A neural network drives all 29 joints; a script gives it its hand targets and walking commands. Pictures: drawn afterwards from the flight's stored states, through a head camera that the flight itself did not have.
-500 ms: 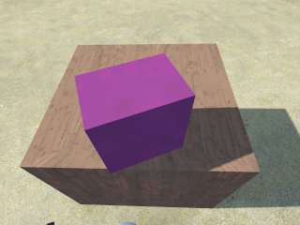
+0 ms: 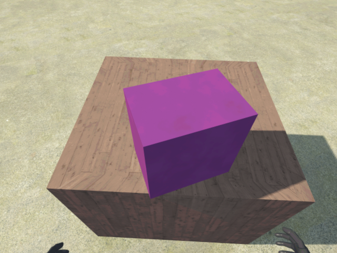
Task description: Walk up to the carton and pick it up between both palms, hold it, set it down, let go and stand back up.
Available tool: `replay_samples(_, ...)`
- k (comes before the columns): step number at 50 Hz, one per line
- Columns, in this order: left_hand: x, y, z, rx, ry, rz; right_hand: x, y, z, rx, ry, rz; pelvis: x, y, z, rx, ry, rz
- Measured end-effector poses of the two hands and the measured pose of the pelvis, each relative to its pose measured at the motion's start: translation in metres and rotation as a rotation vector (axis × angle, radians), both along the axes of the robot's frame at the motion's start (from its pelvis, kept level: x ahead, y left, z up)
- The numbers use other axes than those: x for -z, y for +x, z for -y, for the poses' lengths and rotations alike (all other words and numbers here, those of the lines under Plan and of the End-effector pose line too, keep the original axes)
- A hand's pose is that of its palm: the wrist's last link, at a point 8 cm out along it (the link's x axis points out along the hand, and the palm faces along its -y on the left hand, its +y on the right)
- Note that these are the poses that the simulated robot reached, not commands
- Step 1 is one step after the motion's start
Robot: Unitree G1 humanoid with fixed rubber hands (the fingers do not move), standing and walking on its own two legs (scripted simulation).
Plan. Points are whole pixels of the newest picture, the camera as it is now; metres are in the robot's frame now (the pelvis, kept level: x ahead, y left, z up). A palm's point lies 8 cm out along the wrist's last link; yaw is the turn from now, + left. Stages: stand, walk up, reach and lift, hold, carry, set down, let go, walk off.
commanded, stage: walk up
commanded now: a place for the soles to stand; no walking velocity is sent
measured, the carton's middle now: (182, 135) +0.42 +0.00 +0.00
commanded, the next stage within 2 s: stand in 1.50 s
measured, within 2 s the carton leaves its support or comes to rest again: neither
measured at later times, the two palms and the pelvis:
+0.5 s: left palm out of the picture +0.06 +0.28 -0.11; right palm out of the picture +0.08 -0.33 -0.12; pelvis +0.01 -0.03 +0.00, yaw +0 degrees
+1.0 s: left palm out of the picture +0.11 +0.27 -0.11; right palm out of the picture +0.10 -0.34 -0.11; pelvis +0.03 -0.04 +0.00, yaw -1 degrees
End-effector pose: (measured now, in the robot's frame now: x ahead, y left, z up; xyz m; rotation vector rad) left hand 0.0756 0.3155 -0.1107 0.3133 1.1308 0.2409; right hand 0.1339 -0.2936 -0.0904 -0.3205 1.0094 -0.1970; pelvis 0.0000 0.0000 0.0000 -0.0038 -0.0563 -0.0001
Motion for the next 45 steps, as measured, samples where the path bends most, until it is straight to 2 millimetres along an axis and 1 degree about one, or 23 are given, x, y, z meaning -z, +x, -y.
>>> replay_samples(4,0.000,-0.004,0.002,-0.006,-0.003,-0.004,0.000,-0.008,0.004,0.003,-0.005,-0.025,-0.002,-0.002,0.002,-0.004,0.002,-0.005)
replay_samples(13,0.001,-0.031,0.014,-0.035,0.003,-0.101,0.013,-0.041,0.025,0.047,-0.001,-0.131,-0.004,0.000,0.014,-0.010,0.001,-0.018)
replay_samples(18,-0.001,-0.033,0.024,-0.046,0.008,-0.122,0.021,-0.054,0.033,0.061,0.007,-0.185,-0.004,0.004,0.022,-0.010,0.001,-0.021)
replay_samples(21,-0.003,-0.028,0.030,-0.049,0.007,-0.118,0.026,-0.058,0.036,0.064,0.010,-0.211,-0.004,0.007,0.026,-0.010,0.001,-0.024)
replay_samples(24,-0.004,-0.018,0.035,-0.038,0.007,-0.106,0.028,-0.057,0.038,0.074,0.016,-0.219,-0.004,0.011,0.029,-0.006,0.000,-0.029)
replay_samples(30,-0.005,0.004,0.044,-0.022,0.007,-0.080,0.029,-0.049,0.042,0.070,0.015,-0.216,-0.004,0.017,0.035,-0.008,0.002,-0.034)
replay_samples(37,-0.003,0.027,0.052,-0.008,-0.011,-0.049,0.025,-0.038,0.047,0.080,0.004,-0.196,-0.004,0.025,0.037,-0.001,0.001,-0.033)
replay_samples(40,-0.002,0.032,0.053,-0.008,-0.014,-0.045,0.024,-0.035,0.049,0.083,-0.007,-0.193,-0.004,0.028,0.037,0.002,0.000,-0.033)
replay_samples(45,0.000,0.033,0.052,-0.009,-0.014,-0.063,0.023,-0.033,0.049,0.083,-0.011,-0.198,-0.004,0.031,0.036,0.006,0.003,-0.036)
